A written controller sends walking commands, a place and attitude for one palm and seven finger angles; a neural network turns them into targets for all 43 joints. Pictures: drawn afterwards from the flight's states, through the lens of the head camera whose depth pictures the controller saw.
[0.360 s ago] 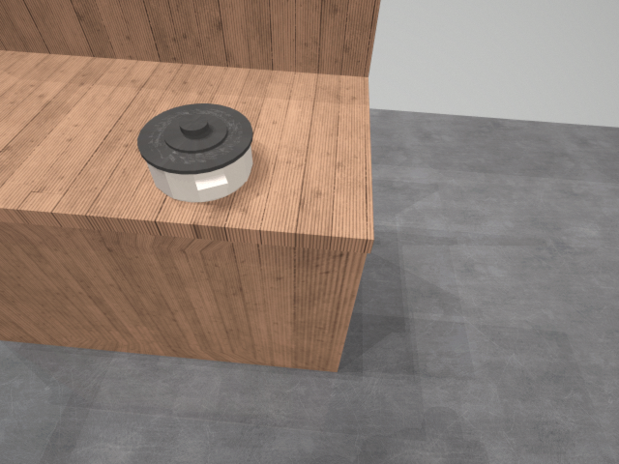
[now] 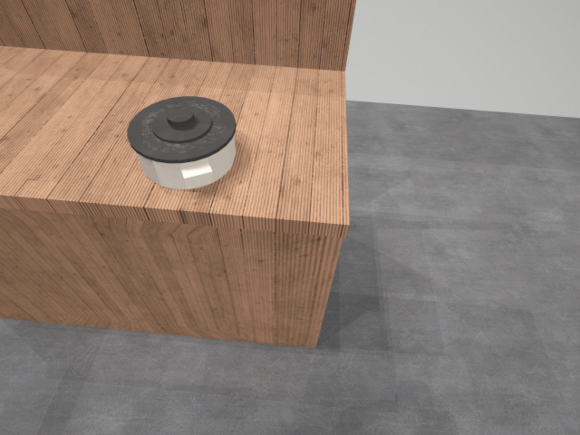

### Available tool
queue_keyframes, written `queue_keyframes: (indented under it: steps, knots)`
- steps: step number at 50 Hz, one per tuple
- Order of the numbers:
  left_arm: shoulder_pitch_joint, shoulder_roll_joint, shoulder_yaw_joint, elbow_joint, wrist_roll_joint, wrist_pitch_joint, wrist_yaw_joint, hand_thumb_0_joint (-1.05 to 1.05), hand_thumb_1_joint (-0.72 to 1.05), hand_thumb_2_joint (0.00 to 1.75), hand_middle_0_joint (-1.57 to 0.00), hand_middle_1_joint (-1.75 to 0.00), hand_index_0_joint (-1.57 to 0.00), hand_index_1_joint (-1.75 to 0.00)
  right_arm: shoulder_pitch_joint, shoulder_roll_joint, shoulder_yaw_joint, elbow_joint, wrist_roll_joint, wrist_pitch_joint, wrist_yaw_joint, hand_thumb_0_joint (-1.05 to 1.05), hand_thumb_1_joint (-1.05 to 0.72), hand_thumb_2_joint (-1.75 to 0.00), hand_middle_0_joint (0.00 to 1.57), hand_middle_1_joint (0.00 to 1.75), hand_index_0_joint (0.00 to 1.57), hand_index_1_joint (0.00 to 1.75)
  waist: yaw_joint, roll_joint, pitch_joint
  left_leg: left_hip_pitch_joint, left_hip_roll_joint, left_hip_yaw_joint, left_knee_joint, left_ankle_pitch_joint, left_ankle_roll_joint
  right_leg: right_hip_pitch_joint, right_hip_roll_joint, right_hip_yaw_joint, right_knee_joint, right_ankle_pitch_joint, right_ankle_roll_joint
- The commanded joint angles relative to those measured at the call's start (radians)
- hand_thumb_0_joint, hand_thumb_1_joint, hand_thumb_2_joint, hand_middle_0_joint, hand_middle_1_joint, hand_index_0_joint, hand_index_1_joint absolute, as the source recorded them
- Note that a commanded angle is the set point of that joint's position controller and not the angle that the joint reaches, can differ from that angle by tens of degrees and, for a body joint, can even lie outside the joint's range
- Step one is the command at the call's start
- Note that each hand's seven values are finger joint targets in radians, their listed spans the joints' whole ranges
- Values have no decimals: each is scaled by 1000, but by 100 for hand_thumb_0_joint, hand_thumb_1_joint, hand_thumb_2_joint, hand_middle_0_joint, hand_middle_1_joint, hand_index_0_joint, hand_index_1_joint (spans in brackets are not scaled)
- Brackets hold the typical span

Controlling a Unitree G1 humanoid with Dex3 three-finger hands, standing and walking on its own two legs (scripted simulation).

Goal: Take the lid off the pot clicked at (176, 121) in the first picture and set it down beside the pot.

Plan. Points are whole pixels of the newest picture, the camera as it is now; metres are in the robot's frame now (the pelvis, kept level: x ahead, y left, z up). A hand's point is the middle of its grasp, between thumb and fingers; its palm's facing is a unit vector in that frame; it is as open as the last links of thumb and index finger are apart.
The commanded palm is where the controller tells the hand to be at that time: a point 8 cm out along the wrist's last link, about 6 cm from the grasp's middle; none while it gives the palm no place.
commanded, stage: look at it before walking up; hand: left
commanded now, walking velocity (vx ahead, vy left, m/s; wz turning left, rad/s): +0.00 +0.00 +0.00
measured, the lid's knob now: (180, 116) +0.64 +0.25 +0.07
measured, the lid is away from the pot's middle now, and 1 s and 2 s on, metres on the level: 0.00 0.00 0.00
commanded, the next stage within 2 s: take the last steps up to it in 0.28 s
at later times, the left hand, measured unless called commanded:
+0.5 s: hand out of the picture +0.02 +0.17 -0.18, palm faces +0.03 -0.98 -0.20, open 7.4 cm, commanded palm none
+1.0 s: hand out of the picture +0.14 +0.28 -0.18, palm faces +0.08 -0.97 -0.22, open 7.4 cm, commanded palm none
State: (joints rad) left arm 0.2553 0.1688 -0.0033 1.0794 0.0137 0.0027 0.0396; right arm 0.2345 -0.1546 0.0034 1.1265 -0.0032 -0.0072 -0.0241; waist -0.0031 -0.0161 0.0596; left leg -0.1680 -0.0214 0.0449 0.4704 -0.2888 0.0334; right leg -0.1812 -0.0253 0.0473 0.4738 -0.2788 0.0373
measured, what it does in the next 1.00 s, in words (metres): walks ahead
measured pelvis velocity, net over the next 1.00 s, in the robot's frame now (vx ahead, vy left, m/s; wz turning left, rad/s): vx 0.11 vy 0.08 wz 0.07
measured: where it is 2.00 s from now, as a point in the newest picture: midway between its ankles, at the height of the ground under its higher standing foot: outside the picture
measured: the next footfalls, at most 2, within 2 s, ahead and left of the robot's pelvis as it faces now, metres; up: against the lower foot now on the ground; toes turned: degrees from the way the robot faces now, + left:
right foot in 1.26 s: +0.26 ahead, +0.01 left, +0.00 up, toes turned +2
left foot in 1.74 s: +0.24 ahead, +0.24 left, +0.00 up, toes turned +4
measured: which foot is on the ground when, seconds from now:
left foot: down 0.00-1.00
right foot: down 0.00-0.74, up 0.76-1.00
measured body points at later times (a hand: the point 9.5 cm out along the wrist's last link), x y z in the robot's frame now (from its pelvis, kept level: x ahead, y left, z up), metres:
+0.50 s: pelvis +0.01 -0.01 +0.00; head +0.03 +0.00 +0.45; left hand +0.02 +0.22 -0.16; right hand +0.02 -0.23 -0.16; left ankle -0.02 +0.10 -0.74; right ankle -0.01 -0.14 -0.74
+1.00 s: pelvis +0.11 +0.08 +0.00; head +0.16 +0.11 +0.45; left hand +0.13 +0.33 -0.16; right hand +0.09 -0.13 -0.14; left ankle +0.03 +0.12 -0.74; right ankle +0.10 -0.04 -0.67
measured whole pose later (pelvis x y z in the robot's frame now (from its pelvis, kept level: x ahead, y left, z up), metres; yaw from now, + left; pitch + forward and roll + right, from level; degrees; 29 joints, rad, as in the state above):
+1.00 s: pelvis +0.11 +0.08 +0.00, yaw +4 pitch +3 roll -1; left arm 0.22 0.21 0.06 1.01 0.02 0.01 0.03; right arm 0.37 -0.12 0.02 1.06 -0.01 -0.05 -0.04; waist -0.01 -0.03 0.06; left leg -0.10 -0.09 0.08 0.33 -0.29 0.11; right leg -0.54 -0.03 -0.04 1.06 -0.32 0.03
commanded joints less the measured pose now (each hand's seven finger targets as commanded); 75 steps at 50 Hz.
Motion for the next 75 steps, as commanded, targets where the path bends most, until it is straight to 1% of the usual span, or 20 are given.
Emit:
queue_keyframes:
  steps: [1, 20, 23, 28, 30, 35, 36, 37, 38, 39, 42, 47, 55, 60, 62, 63, 64, 65, 68, 75]
  knots:
    - [58, 108, 24, -30, 1, -9, 6, 0, 90, 90, -20, -30, -20, -30, 55, -119, -24, -26, -3, -15, -12, 0, -90, -90, 20, 30, 20, 30, 1, 25, 1, 0, 116, -102, -96, 192, 2, -35, -65, 35, -59, 181, -43]
    - [60, 110, 26, -18, -1, -15, 4, 0, 90, 90, -20, -30, -20, -30, 59, -117, -23, -17, -2, -20, -16, 0, -90, -90, 20, 30, 20, 30, 1, 21, -36, 30, 118, -101, -78, 286, 0, -10, -71, 36, -61, 250, -45]
    - [66, 125, 35, -24, 5, -12, 0, 0, 90, 90, -20, -30, -20, -30, 68, -128, -26, -23, -6, -11, -10, 0, -90, -90, 20, 30, 20, 30, 7, 17, -16, -17, 100, -91, -67, 77, 4, -12, -80, 49, -65, 63, -64]
    - [133, 204, 72, -42, 10, 0, -4, 0, 90, 90, -20, -30, -20, -30, 50, -112, -37, -76, -18, 9, 3, 0, -90, -90, 20, 30, 20, 30, 41, -172, 86, -265, 19, -3, 184, -138, -18, 15, -258, 305, -261, -337, -176]
    - [142, 204, 84, -56, 14, -12, -1, 0, 90, 90, -20, -30, -20, -30, 10, -121, -42, -113, -19, 4, 8, 0, -90, -90, 20, 30, 20, 30, 55, -181, 99, -359, 54, -30, 309, -184, -25, 47, -332, 367, -282, -221, -234]
    - [20, 204, 97, -100, 18, -21, -4, 0, 90, 90, -20, -30, -20, -30, 173, -99, -44, -102, -4, -20, 16, 0, -90, -90, 20, 30, 20, 30, -48, -114, 1, -24, 42, 6, 14, -34, -21, -85, -248, 99, -60, 79, -156]
    - [8, 163, 89, -112, 15, -12, -10, 0, 90, 90, -20, -30, -20, -30, 268, -129, -46, -71, -7, -29, 11, 0, -90, -90, 20, 30, 20, 30, -76, 21, -29, 120, 39, -32, -74, 20, -11, -178, -134, -2, 117, 39, -111]
    - [17, 105, 78, -135, 8, -4, -19, 0, 90, 90, -20, -30, -20, -30, 352, -230, -76, -54, -20, -32, 3, 0, -90, -90, 20, 30, 20, 30, -99, 335, -55, 223, 243, -333, -162, -35, 52, -381, 4, -144, 397, -222, -42]
    - [-13, 75, 70, -158, 10, -2, -12, 0, 90, 90, -20, -30, -20, -30, 385, -269, -85, -62, -24, -17, -6, 0, -90, -90, 20, 30, 20, 30, -102, 391, -6, 134, 332, -497, -284, -81, 112, -474, 44, -98, 569, -393, -35]
    - [-22, 93, 75, -143, 17, 0, -6, 0, 90, 90, -20, -30, -20, -30, 312, -227, -69, -79, -28, -9, -5, 0, -90, -90, 20, 30, 20, 30, -74, 292, 45, 42, 349, -483, -305, -161, 137, -474, -18, -25, 667, -333, -56]
    - [11, 86, 74, -104, 21, -14, -28, 0, 90, 90, -20, -30, -20, -30, 189, -138, -34, -130, -23, -37, -13, 0, -90, -90, 20, 30, 20, 30, -7, 41, 74, 11, 263, -320, -277, 191, 130, -468, -66, -43, 734, -104, -41]
    - [65, 57, 58, -84, 5, 3, -14, 0, 90, 90, -20, -30, -20, -30, 206, -114, -14, -100, -9, -64, -39, 0, -90, -90, 20, 30, 20, 30, 17, 39, -44, 160, 231, -129, -154, 1033, 53, -396, -30, -50, 603, -33, -5]
    - [-50, 69, 65, -140, 11, 34, 3, 0, 90, 90, -20, -30, -20, -30, 238, -101, -42, -68, -14, -11, -67, 0, -90, -90, 20, 30, 20, 30, -26, 123, 10, 264, 248, -132, -55, 1230, -9, -460, 56, -107, 499, -33, -41]
    - [47, 89, 78, -153, 7, 26, 0, 0, 90, 90, -20, -30, -20, -30, 148, -151, -87, -108, -3, -2, -62, 0, -90, -90, 20, 30, 20, 30, 48, 163, -66, 250, 229, -96, 111, 1404, -44, -208, 78, -141, 161, 16, -102]
    - [167, 131, 90, -115, 9, 12, 6, 0, 90, 90, -20, -30, -20, -30, 136, -154, -100, -118, 14, 1, -52, 0, -90, -90, 20, 30, 20, 30, 98, 118, -134, 145, 173, -84, 327, 1249, -88, 37, 42, -108, -51, 273, -139]
    - [244, 191, 106, -81, 17, 1, 16, 0, 90, 90, -20, -30, -20, -30, 147, -119, -100, -132, 23, 5, -46, 0, -90, -90, 20, 30, 20, 30, 117, -76, -231, -60, 38, -2, 667, 654, -129, 267, -164, 88, -32, 958, -242]
    - [228, 212, 106, -77, 8, -7, 21, 0, 90, 90, -20, -30, -20, -30, 132, -95, -97, -144, 26, 6, -38, 0, -90, -90, 20, 30, 20, 30, 96, -172, -279, -243, -101, -28, 897, -369, -106, 353, -395, 338, 44, 1490, -383]
    - [179, 178, 95, -95, 8, -10, 29, 0, 90, 90, -20, -30, -20, -30, 81, -82, -93, -142, 12, 18, -41, 0, -90, -90, 20, 30, 20, 30, 82, -110, -205, -235, -58, -164, 911, -351, -67, 225, -387, 293, 6, 1359, -390]
    - [17, 143, 76, -155, 6, 0, 34, 0, 90, 90, -20, -30, -20, -30, 16, -61, -86, -143, 6, 60, -28, 0, -90, -90, 20, 30, 20, 30, -1, 5, -37, -299, -21, -133, 950, -252, -79, -3, -278, 154, -59, 1070, -305]
    - [37, 195, 85, -173, 18, -1, 29, 0, 90, 90, -20, -30, -20, -30, -50, -104, -73, -167, -2, 72, -6, 0, -90, -90, 20, 30, 20, 30, -3, -113, -113, -340, 4, -66, 718, -165, -128, 89, -199, 75, -10, 1041, -254]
